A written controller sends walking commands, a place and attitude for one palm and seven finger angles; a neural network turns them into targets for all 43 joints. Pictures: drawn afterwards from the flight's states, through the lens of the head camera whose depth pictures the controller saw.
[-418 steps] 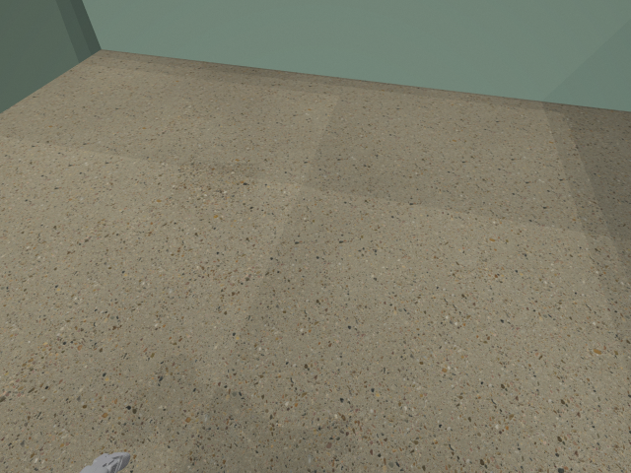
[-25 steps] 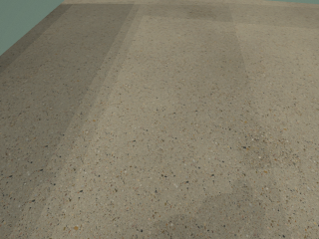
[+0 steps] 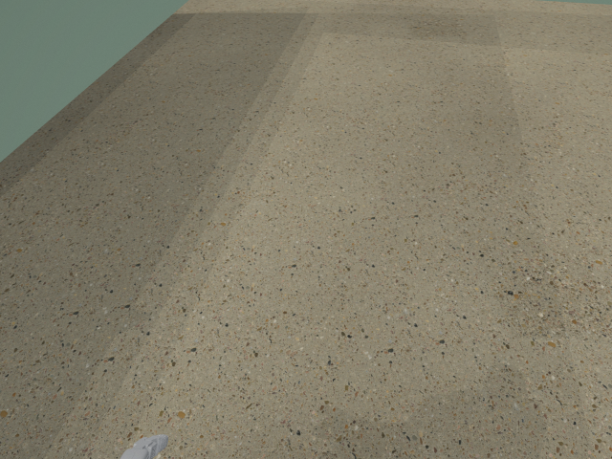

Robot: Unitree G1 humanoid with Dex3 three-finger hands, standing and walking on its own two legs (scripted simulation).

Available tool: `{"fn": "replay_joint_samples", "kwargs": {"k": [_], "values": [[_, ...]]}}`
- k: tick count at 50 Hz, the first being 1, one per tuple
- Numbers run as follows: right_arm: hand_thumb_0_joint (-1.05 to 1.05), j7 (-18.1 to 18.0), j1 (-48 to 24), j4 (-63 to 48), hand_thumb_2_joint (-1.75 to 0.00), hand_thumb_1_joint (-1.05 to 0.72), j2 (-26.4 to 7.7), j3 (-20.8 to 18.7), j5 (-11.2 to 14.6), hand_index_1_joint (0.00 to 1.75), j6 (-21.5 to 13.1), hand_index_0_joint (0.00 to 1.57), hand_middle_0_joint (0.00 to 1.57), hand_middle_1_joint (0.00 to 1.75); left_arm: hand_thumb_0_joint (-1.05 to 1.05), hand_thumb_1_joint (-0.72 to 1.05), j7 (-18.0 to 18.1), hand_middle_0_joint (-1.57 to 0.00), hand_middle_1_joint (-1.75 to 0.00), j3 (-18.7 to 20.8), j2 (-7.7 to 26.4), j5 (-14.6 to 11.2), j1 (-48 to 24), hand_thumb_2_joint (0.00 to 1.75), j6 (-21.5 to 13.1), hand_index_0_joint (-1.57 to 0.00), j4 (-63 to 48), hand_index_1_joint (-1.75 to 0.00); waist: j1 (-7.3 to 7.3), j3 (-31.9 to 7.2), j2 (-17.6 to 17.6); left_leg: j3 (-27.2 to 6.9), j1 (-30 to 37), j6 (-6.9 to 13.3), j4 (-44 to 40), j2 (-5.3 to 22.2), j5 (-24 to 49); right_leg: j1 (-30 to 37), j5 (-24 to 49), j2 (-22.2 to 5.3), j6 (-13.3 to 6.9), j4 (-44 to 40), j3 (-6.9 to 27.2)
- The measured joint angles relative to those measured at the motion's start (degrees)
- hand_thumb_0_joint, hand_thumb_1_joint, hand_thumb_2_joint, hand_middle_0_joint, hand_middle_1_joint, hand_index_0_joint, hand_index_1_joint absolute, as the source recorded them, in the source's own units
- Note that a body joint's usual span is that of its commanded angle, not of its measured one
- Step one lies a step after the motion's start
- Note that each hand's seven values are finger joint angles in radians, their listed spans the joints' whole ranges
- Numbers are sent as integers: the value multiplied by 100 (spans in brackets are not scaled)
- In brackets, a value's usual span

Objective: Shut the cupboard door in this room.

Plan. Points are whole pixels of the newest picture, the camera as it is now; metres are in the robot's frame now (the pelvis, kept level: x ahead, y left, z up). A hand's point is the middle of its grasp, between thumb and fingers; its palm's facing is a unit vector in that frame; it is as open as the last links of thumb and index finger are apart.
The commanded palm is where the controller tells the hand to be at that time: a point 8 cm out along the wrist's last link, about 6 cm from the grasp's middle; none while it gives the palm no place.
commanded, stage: turn or walk to find it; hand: left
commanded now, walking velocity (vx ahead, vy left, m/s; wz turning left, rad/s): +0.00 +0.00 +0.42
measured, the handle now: out of the picture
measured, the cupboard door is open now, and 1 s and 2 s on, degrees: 85 85 85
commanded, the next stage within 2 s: none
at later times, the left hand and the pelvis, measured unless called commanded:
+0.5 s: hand out of the picture -0.06 +0.18 -0.16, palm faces +0.29 -0.92 -0.25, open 7.4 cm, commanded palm none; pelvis -0.04 -0.02 +0.00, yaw +15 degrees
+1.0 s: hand out of the picture -0.07 +0.25 -0.16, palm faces +0.44 -0.86 -0.24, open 7.4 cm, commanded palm none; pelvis -0.07 +0.02 +0.01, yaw +26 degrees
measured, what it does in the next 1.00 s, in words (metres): steps on the spot, turning left: right foot, then left foot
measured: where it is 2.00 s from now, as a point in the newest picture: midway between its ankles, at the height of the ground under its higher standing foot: outside the picture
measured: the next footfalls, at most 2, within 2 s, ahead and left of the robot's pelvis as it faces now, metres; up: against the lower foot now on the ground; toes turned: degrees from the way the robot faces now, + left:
right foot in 0.04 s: +0.04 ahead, -0.12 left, +0.00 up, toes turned -2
left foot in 0.58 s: -0.07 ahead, +0.11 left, +0.00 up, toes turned +21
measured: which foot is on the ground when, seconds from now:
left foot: down 0.00-0.06, up 0.08-0.56, down 0.58-1.00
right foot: up 0.00-0.02, down 0.04-0.58, up 0.60-1.00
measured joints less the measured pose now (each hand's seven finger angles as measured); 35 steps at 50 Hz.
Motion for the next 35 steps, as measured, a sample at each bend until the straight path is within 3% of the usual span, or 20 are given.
{"fn": "replay_joint_samples", "kwargs": {"k": [2,4,6,10,14,21,26,29,30,32,35], "values": [[1,11,88,27,-90,-90,-46,-36,18,30,39,20,20,30,0,91,-3,-20,-30,-29,-50,-8,-30,90,-76,-20,-86,-30,-13,-27,38,-81,-170,-90,197,-51,-40,345,507,37,-49,-824,-49],[1,22,122,78,-90,-90,-145,-100,56,30,95,20,20,30,0,91,11,-20,-30,-68,-170,41,-37,90,-165,-20,-116,-30,-27,16,243,-211,-415,-177,745,-3,-530,428,720,141,-446,-986,-225],[1,39,166,114,-90,-91,-191,-155,38,30,182,20,20,30,0,91,10,-20,-30,-118,-236,55,52,90,-193,-20,-160,-30,-36,-2,243,-132,-812,-229,1878,-69,-1223,466,693,55,-643,-979,-358],[1,110,205,167,-90,-91,-292,-233,5,30,264,20,20,30,0,90,26,-20,-30,-134,-314,41,281,89,-162,-20,-106,-30,-21,-45,212,29,-1313,-352,3630,112,-981,678,857,-54,-688,-1333,-558],[1,129,256,202,-90,-91,-349,-255,5,30,282,20,20,30,0,90,25,-20,-30,-142,-342,41,462,89,-182,-20,-14,-30,-9,-51,188,21,-1359,-504,4125,372,-625,768,966,-119,-707,-1528,-807],[1,119,104,281,-90,-91,-341,-206,17,30,337,20,20,30,0,91,31,-20,-30,-94,-260,100,736,89,-203,-20,126,-30,187,0,56,162,-890,-591,3335,608,-980,661,991,-285,-658,-1503,-1141],[1,102,-213,184,-90,-91,-255,-111,83,30,245,20,19,30,0,91,10,-20,-30,-28,-75,152,847,89,-174,-20,244,-30,367,95,-126,513,-358,-508,1960,597,-1421,488,936,-498,-522,-1255,-1344],[1,101,-381,31,-90,-91,-215,-51,110,30,106,20,19,30,0,90,1,-20,-30,27,70,125,921,89,-128,-20,321,-30,405,87,-215,703,100,-415,762,537,-832,307,791,-654,-365,-865,-1468],[1,98,-439,0,-90,-91,-167,-44,99,30,38,20,20,30,0,90,0,-20,-30,55,143,95,929,89,-81,-20,350,-30,405,94,-320,730,127,-271,650,452,-711,184,653,-742,-298,-586,-1384],[1,96,-516,-64,-90,-91,-64,9,74,30,-24,20,20,30,0,91,21,-20,-30,91,258,79,916,89,71,-20,414,-30,450,95,-454,743,110,-7,743,351,-806,-136,-178,-657,-183,250,-902],[1,33,-515,-116,-90,-91,24,82,45,30,-61,20,20,30,1,91,6,-20,-30,120,305,94,854,90,195,-20,492,-30,425,-7,-398,637,229,129,455,332,-718,-521,-282,-424,-100,1360,-461]]}}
